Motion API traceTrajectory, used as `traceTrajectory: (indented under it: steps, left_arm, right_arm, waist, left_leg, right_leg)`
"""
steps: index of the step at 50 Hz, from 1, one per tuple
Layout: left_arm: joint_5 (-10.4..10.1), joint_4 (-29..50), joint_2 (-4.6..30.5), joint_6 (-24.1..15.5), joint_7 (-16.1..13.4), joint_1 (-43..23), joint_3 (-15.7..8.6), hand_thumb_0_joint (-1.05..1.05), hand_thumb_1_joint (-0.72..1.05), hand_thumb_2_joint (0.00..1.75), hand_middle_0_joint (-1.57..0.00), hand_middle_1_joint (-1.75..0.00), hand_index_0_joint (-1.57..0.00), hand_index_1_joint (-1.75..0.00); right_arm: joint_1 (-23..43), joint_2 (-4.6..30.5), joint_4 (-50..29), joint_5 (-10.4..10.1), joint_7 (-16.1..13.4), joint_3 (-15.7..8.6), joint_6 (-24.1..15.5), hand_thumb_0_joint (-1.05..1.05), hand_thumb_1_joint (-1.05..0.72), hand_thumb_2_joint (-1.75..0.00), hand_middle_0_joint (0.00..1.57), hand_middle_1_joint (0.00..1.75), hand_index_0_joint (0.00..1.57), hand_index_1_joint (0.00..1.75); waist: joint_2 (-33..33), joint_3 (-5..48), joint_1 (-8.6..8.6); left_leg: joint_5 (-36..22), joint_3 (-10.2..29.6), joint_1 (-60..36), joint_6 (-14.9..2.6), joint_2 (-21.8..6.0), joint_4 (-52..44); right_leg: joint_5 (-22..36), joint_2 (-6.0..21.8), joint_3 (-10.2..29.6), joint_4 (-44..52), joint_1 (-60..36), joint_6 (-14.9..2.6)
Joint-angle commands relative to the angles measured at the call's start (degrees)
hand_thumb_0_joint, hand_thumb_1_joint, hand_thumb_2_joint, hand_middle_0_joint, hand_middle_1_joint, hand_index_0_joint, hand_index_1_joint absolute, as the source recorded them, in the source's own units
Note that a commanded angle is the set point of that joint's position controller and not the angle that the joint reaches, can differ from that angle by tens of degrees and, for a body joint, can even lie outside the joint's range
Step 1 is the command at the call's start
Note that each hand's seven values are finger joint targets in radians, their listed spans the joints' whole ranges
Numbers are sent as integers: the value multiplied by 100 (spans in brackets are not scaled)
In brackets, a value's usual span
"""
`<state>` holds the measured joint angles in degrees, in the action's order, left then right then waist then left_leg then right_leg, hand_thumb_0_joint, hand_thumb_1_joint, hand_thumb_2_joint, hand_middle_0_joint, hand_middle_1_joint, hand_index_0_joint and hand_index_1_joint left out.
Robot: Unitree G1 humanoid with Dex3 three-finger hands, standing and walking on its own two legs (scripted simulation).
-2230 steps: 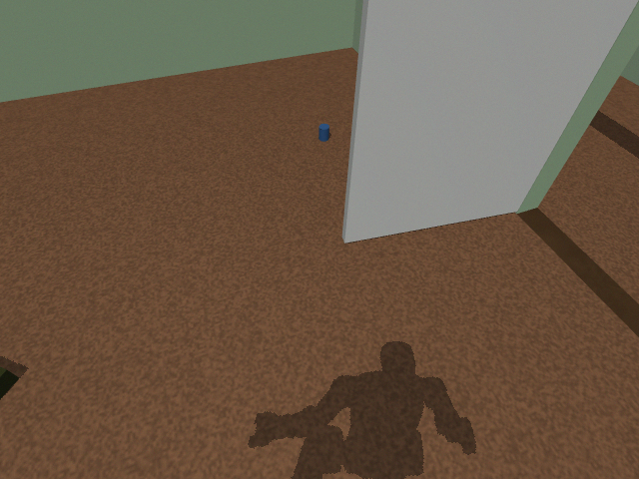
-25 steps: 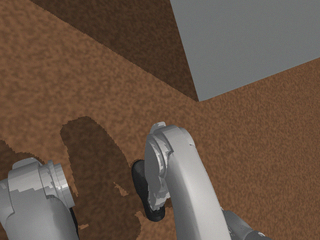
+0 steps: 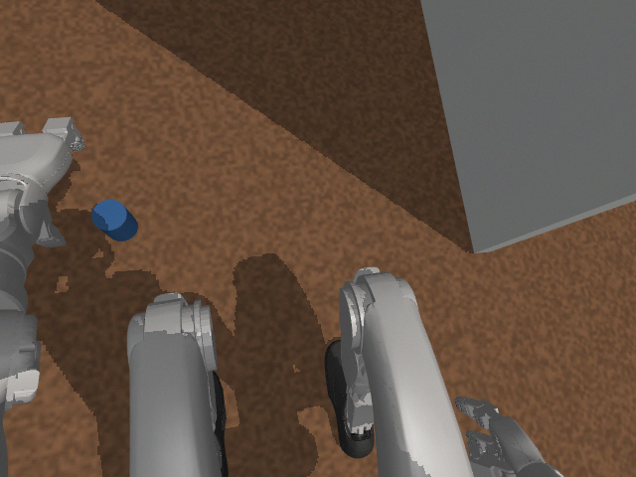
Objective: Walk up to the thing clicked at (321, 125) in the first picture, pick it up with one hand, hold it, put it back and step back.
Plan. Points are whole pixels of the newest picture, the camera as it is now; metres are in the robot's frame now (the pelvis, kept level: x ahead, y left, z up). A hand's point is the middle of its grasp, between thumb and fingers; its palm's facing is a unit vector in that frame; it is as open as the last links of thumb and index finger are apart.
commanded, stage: withdraw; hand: left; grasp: from above
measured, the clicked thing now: (116, 221) +0.49 +0.28 -0.33
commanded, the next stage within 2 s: home in 0.28 s
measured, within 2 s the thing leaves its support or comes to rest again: neither
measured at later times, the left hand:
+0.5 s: hand (53, 192) +0.49 +0.32 -0.18, palm faces -0.34 -0.04 -0.94, open 13.6 cm
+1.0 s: hand (3, 280) +0.34 +0.26 +0.01, palm faces -0.29 -0.64 -0.71, open 8.2 cm
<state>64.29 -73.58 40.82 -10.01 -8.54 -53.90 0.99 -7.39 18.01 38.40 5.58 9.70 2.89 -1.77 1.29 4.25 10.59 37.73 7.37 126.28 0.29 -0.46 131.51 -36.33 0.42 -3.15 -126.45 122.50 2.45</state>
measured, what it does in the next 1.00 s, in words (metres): rises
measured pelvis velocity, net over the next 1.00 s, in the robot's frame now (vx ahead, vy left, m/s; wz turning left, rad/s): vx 0.01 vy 0.00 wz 0.05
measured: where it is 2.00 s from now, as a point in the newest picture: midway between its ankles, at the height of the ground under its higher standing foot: (282, 436)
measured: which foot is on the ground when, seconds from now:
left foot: down 0.00-1.00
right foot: down 0.00-1.00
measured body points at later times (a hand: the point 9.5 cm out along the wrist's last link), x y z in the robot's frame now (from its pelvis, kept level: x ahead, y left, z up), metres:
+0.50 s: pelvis +0.01 +0.01 -0.04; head +0.25 +0.08 +0.34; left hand +0.50 +0.31 -0.13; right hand +0.03 -0.25 -0.14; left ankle +0.09 +0.13 -0.33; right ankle +0.11 -0.13 -0.33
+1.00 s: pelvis +0.01 +0.00 +0.12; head +0.18 +0.05 +0.54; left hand +0.35 +0.29 +0.06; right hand +0.20 -0.26 +0.01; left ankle +0.09 +0.13 -0.33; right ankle +0.11 -0.13 -0.33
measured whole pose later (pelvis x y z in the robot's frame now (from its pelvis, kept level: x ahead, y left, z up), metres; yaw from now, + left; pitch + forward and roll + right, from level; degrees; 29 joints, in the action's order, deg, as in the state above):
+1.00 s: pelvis +0.01 +0.00 +0.12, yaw +3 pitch +32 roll -5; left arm 30.3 -26.6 26.1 3.9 -1.3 -13.9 -1.5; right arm -7.2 16.5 33.7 -0.6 3.4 -2.3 0.1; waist 1.7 11.3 3.2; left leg 37.4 4.9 104.0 0.3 -1.0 109.5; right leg -36.1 1.1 -2.4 -105.6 101.1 2.1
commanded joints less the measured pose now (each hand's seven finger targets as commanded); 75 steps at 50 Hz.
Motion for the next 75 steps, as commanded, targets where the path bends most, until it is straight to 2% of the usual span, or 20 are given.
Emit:
traceTrajectory:
  steps: [1,8,11,15,18,19,22,23,24,27,30,34,36,40,42,46,52,55,62,75]
  left_arm:
    - [239,463,1577,-359,-296,-1891,-325,0,-54,103,-8,-102,-7,-103]
    - [758,-456,1666,-667,-1038,-2358,-280,0,-53,102,-7,-102,-7,-102]
    - [974,-386,2216,-722,-1369,-2753,-591,0,-54,101,-8,-102,-7,-102]
    - [1142,-237,2378,-644,-1719,-2624,-879,0,-53,100,-8,-101,-8,-101]
    - [1008,321,2430,-454,-1857,-2433,-1117,0,-40,92,-19,-90,-19,-90]
    - [931,478,2222,-359,-1842,-2274,-1040,0,-46,95,-12,-97,-13,-96]
    - [709,951,2147,-86,-1734,-2113,-1038,0,-37,86,-21,-87,-21,-86]
    - [557,1080,1977,7,-1654,-2018,-994,0,-29,92,-25,-79,-22,-78]
    - [454,1080,1903,94,-1575,-1912,-966,0,-37,90,-17,-87,-17,-86]
    - [100,956,1375,295,-1188,-1670,-707,0,-20,83,-23,-63,-20,-62]
    - [-329,1557,1365,445,-769,-1055,-834,0,-6,82,-22,-54,-20,-56]
    - [-1191,2428,718,623,-143,357,-737,0,26,86,-21,-43,-20,-44]
    - [-1643,3040,714,738,118,799,-858,0,42,86,-20,-37,-20,-37]
    - [-2493,4383,123,935,482,1604,-663,0,74,89,-20,-30,-20,-30]
    - [-2824,5037,157,1012,568,1911,-829,0,90,90,-20,-30,-20,-30]
    - [-3362,5777,-355,1177,559,2533,-661,0,90,90,-20,-30,-20,-30]
    - [-4187,6837,-694,1592,406,3416,-734,0,90,90,-20,-30,-20,-30]
    - [-4639,6813,-1097,1891,394,4154,-545,0,90,90,-20,-30,-20,-30]
    - [-5763,7537,-1375,2470,346,5280,-614,0,90,90,-20,-30,-20,-30]
    - [-6742,8696,-2145,3282,352,7316,-740,0,90,90,-20,-30,-20,-30]
  right_arm:
    - [-1050,1207,-98,11,-302,-236,88,0,-90,-90,20,30,20,30]
    - [-987,1249,-27,204,-371,-22,61,0,-90,-90,20,30,20,30]
    - [-1104,1361,22,276,-370,-18,12,0,-90,-90,20,30,20,30]
    - [-1234,1411,132,372,-338,-78,-88,0,-90,-90,20,30,20,30]
    - [-1278,1463,112,356,-294,-259,-160,0,-88,-89,20,30,20,30]
    - [-1338,1428,113,337,-267,-302,-180,0,-90,-90,20,30,20,30]
    - [-1497,1411,159,211,-234,-474,-166,0,-88,-89,20,30,20,30]
    - [-1550,1390,185,174,-225,-546,-157,0,-88,-89,20,30,20,30]
    - [-1630,1370,221,146,-220,-572,-137,0,-89,-89,20,30,20,30]
    - [-1770,1247,297,37,-204,-610,-93,0,-89,-90,20,30,20,30]
    - [-1834,1244,144,-90,-199,-702,-25,0,-89,-90,20,30,20,30]
    - [-1557,1138,-236,-310,-197,-763,103,0,-89,-90,20,30,20,30]
    - [-1351,1095,-424,-391,-252,-779,150,0,-90,-90,20,30,20,30]
    - [-977,932,-682,-494,-384,-790,173,0,-90,-90,20,30,20,30]
    - [-825,904,-793,-551,-461,-862,159,0,-90,-90,20,30,20,30]
    - [-511,764,-965,-635,-637,-838,64,0,-90,-90,20,30,20,30]
    - [-212,668,-1072,-733,-976,-789,-225,0,-90,-90,20,30,20,30]
    - [-61,572,-1115,-764,-1125,-722,-355,0,-90,-90,20,30,20,30]
    - [36,366,-1371,-815,-1387,-559,-633,0,-90,-90,20,30,20,30]
    - [-609,103,-1628,-792,-1970,-297,-1036,0,-90,-90,20,30,20,30]
  waist:
    - [627,2825,335]
    - [1192,2841,542]
    - [1707,3365,461]
    - [2305,3713,433]
    - [2794,4179,324]
    - [2835,4381,306]
    - [2800,4816,214]
    - [2672,4877,159]
    - [2575,4875,147]
    - [1970,4342,251]
    - [1703,4744,-75]
    - [1157,4440,-246]
    - [907,4308,-369]
    - [654,3958,-438]
    - [726,4003,-588]
    - [729,3716,-569]
    - [783,3624,-604]
    - [582,3064,-502]
    - [395,2532,-581]
    - [406,1730,-693]
  left_leg:
    - [-33,-538,-1606,-216,184,-1245]
    - [-24,-466,-1783,-171,168,-1073]
    - [-268,-411,-2272,-120,144,-1032]
    - [-607,-394,-2828,-47,130,-1045]
    - [-716,-358,-3239,-6,119,-1205]
    - [-816,-354,-3368,1,108,-1237]
    - [-1007,-429,-3524,-13,100,-1359]
    - [-1014,-435,-3543,-27,99,-1424]
    - [-1058,-457,-3485,-47,96,-1444]
    - [-970,-429,-3123,-120,108,-1563]
    - [-1433,-412,-3442,-144,108,-1753]
    - [-1401,-290,-3490,-167,105,-2303]
    - [-1195,-299,-3462,-197,100,-2538]
    - [-834,-324,-3618,-218,70,-3015]
    - [-641,-252,-4014,-190,29,-3321]
    - [-298,-241,-4514,-163,-32,-3869]
    - [-173,-226,-5475,-126,-20,-4657]
    - [-33,-215,-5666,-141,-8,-5050]
    - [-58,-216,-6552,-146,-2,-6006]
    - [-1740,-297,-8445,-53,4,-7631]
  right_leg:
    - [-43,-268,-276,1469,-1684,-480]
    - [3,-283,-377,1070,-1095,-496]
    - [338,-254,-523,783,-1014,-502]
    - [704,-206,-651,516,-884,-494]
    - [836,-139,-693,383,-740,-488]
    - [931,-135,-686,400,-796,-500]
    - [1092,-151,-604,598,-1050,-539]
    - [1102,-143,-570,687,-1104,-538]
    - [1136,-147,-549,792,-1232,-523]
    - [1073,-174,-514,1065,-1373,-500]
    - [1385,-161,-441,1302,-2003,-475]
    - [1344,-146,-388,1743,-2448,-435]
    - [1249,-166,-321,2023,-2760,-429]
    - [1026,-149,-202,2569,-3242,-413]
    - [843,-133,-163,2764,-3339,-419]
    - [649,-127,-89,3250,-3628,-393]
    - [520,-82,48,4077,-4407,-368]
    - [382,-74,92,4564,-4718,-343]
    - [343,-93,186,5657,-5887,-315]
    - [1743,-128,41,7285,-7975,-286]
